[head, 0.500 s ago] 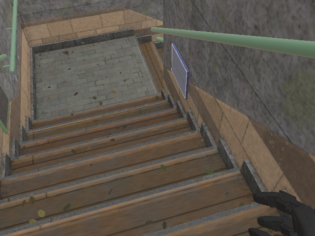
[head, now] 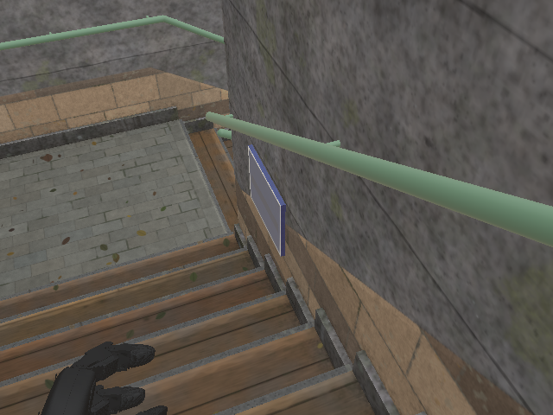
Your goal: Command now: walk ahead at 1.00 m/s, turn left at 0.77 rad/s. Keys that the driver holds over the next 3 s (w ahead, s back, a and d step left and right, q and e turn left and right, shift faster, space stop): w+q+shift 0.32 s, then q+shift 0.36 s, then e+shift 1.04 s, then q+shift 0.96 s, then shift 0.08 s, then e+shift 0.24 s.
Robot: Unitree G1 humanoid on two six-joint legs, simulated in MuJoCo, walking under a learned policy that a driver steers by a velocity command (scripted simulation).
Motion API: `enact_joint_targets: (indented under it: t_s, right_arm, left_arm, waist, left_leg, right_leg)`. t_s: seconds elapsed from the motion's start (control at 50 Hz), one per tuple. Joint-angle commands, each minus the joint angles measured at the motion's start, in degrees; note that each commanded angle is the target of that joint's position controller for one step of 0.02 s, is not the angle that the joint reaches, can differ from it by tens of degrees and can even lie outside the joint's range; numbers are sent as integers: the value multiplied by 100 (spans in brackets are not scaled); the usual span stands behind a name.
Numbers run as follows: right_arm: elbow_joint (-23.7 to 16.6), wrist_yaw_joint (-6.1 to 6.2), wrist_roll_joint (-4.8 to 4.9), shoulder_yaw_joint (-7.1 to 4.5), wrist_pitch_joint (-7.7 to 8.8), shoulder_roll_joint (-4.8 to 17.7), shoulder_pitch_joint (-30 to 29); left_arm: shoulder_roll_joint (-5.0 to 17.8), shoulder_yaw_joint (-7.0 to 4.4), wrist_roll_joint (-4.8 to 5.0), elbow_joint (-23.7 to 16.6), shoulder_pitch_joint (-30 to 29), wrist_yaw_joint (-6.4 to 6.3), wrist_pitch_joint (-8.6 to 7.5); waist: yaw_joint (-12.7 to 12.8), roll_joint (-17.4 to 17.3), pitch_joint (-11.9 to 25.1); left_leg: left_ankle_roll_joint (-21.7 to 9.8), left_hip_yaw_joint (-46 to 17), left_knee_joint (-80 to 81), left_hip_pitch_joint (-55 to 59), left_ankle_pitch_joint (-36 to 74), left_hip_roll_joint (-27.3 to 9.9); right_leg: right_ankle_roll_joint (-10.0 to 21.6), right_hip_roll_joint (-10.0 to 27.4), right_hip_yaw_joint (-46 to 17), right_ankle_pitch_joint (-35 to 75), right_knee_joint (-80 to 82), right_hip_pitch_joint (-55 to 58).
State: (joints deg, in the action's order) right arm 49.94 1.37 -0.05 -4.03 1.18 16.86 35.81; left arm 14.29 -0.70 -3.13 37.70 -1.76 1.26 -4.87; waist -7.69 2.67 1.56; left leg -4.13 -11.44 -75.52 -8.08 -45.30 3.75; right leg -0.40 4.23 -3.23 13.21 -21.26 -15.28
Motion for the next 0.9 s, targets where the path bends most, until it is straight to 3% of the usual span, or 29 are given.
enact_joint_targets:
  t_s: [0.02,0.06,0.08,0.1,0.12,0.16,0.2,0.28,0.34,0.36,0.38,0.42,0.44,0.46,0.5,0.56,0.6,0.64,0.68,0.7,0.72,0.74,0.78,0.8,0.82,0.84,0.86,0.88,0.9]
  right_arm:
    - [-394,-59,270,-89,127,338,186]
    - [-159,-94,-320,-79,96,342,-753]
    - [-644,-98,-483,-55,68,187,-827]
    - [-614,-147,-479,-125,21,533,-1682]
    - [-780,-205,-423,-151,-33,429,-2009]
    - [-634,-275,-508,-121,-137,242,-1490]
    - [-758,-414,-264,-96,6,89,-2070]
    - [-949,-565,-140,188,-252,-329,-2752]
    - [226,-100,-5,-242,-340,681,1126]
    - [108,-144,-70,-293,-263,883,486]
    - [155,-144,-230,-269,-100,1504,-64]
    - [-162,-115,-85,-242,-44,1273,-627]
    - [-247,-133,-50,-126,-7,1050,-1020]
    - [243,-582,-669,-1,655,652,-348]
    - [-233,-640,-579,128,918,670,-1585]
    - [-324,-197,-319,345,842,287,-924]
    - [-820,-386,-414,266,697,1074,-2007]
    - [-966,-494,-260,254,678,950,-1608]
    - [-1268,-631,63,361,465,654,-1645]
    - [-1469,-837,-12,483,413,-123,-305]
    - [-1398,-913,-17,413,350,266,222]
    - [-1808,-878,7,399,232,441,-778]
    - [-2113,-754,-271,738,98,-527,-1304]
    - [-1974,-1005,-324,985,11,-1182,-1116]
    - [-1570,-1087,-460,792,24,-613,-981]
    - [-1465,-329,74,375,-324,120,-2241]
    - [-1594,-57,16,459,-422,82,-2609]
    - [-1300,-803,-526,672,-214,-292,-1240]
    - [-1094,-1052,-408,512,-172,30,-1578]
  left_arm:
    - [970,-402,-169,651,2631,26,51]
    - [634,-429,64,809,2534,-59,41]
    - [1586,-685,233,902,2399,-165,-103]
    - [558,-387,323,1070,2391,-119,-239]
    - [630,-370,266,1166,2227,-131,-333]
    - [1106,-508,215,1407,2327,-264,-378]
    - [188,-282,373,1707,2626,-286,-456]
    - [568,-279,466,1652,2013,-620,-287]
    - [1143,-439,240,1328,1221,-297,59]
    - [731,-476,158,1608,1477,-393,267]
    - [402,-369,54,1060,2199,-445,131]
    - [946,-428,-111,932,2468,-407,1]
    - [896,-484,-189,1056,2636,-376,-23]
    - [356,-121,-246,237,2433,-66,-226]
    - [494,-60,-13,116,1656,-55,-199]
    - [462,51,-120,625,2294,159,-87]
    - [346,-67,-268,444,2960,305,91]
    - [499,-91,-95,580,3429,309,175]
    - [842,-217,-22,1466,5178,234,215]
    - [1198,-311,-42,1061,4697,259,118]
    - [1415,-446,-356,652,4393,377,145]
    - [1298,-397,-458,242,3605,386,156]
    - [299,80,183,16,1453,369,30]
    - [303,148,436,229,1098,448,69]
    - [466,48,413,200,1086,315,-40]
    - [386,69,635,480,1817,25,-70]
    - [140,202,703,576,1967,-112,-74]
    - [950,-42,193,658,1949,64,-238]
    - [1512,-262,87,717,2049,216,-210]
  waist:
    - [804,673,641]
    - [1144,48,125]
    - [952,2300,440]
    - [1031,364,-802]
    - [994,217,-1379]
    - [733,632,-452]
    - [755,503,-535]
    - [343,93,-895]
    - [-1424,-158,397]
    - [-1385,-1001,-845]
    - [103,-1906,-894]
    - [513,307,-519]
    - [819,49,-538]
    - [804,-585,1406]
    - [993,-100,-237]
    - [892,461,37]
    - [1818,-818,-351]
    - [1937,146,-834]
    - [2195,757,-244]
    - [1199,1486,1634]
    - [1387,706,1983]
    - [1433,-99,1134]
    - [229,-116,-148]
    - [-343,232,-928]
    - [-56,-21,-1000]
    - [437,-74,-346]
    - [399,-403,-532]
    - [114,296,-686]
    - [491,584,-461]
  left_leg:
    - [-347,34,-1544,-4475,1012,-478]
    - [-342,470,-1019,-4171,2284,-834]
    - [-182,537,-1676,-4737,2008,-888]
    - [75,-269,165,-4529,3150,-1387]
    - [218,-146,971,-4168,3426,-1347]
    - [129,659,590,-3704,3787,-1047]
    - [-211,744,2073,-3388,6597,-804]
    - [128,2040,3353,518,7866,-30]
    - [-1102,1992,3570,3146,6748,24]
    - [-1427,684,6010,1956,5654,-562]
    - [-1012,-6,3567,2844,11303,-1193]
    - [-1426,-1501,3849,2214,9444,-1611]
    - [-1388,-1447,3555,1607,8990,-1471]
    - [-1584,-1339,3586,1504,8828,-1547]
    - [-1745,-1812,3904,-1995,9019,-1488]
    - [141,207,2111,-4110,4694,749]
    - [70,314,2257,-5237,3840,950]
    - [-1,-280,697,-3851,4678,649]
    - [635,-516,-2275,-3039,4316,638]
    - [957,479,-4719,-5222,-805,756]
    - [1165,663,-6089,-6393,-1158,428]
    - [1105,684,-5762,-7048,-745,202]
    - [1151,55,-2822,-5402,730,-825]
    - [1245,370,-2575,-3420,1205,-895]
    - [1267,651,-1865,-2679,2668,-960]
    - [654,1469,-801,-2324,3580,-271]
    - [489,998,1081,-2136,4733,-667]
    - [1059,1372,2467,-1716,3741,-855]
    - [1240,1846,2412,-901,3603,-487]
  right_leg:
    - [246,1606,-890,2514,-1856,4565]
    - [511,1167,-599,260,-803,2851]
    - [1744,2611,-3013,-1035,-966,2481]
    - [1652,2470,-2150,-512,-543,828]
    - [1441,2292,-1668,-75,-664,108]
    - [1112,2226,-1079,416,-1446,533]
    - [281,1294,40,-1520,-2277,12]
    - [81,913,1592,-2794,-2279,-2517]
    - [101,722,1835,413,-8258,-2524]
    - [343,-267,1762,-4698,-10781,-2794]
    - [156,-106,861,-5500,-10362,-4577]
    - [37,286,56,-4380,-8130,-4749]
    - [17,241,-11,-3964,-7615,-4842]
    - [-375,190,-609,-3480,-7448,-4219]
    - [-819,290,-602,-3066,-5339,-3159]
    - [-522,-324,-10,2208,-2563,567]
    - [-147,-777,400,801,-2408,2882]
    - [14,-646,113,778,-286,2558]
    - [854,718,-488,3045,1411,3173]
    - [2500,2417,-1604,8244,-1893,6000]
    - [3361,2938,-2292,8865,-2263,5830]
    - [2895,2637,-2140,7379,-1818,4373]
    - [1969,1868,-1874,3229,-639,149]
    - [1890,1248,-1470,1627,237,-2600]
    - [1640,410,-785,849,-27,-3346]
    - [1428,853,-1040,1558,-26,-2184]
    - [1030,512,-994,836,-388,-2051]
    - [928,-467,-118,-125,-476,-2201]
    - [1091,-136,-748,-686,-94,-2354]
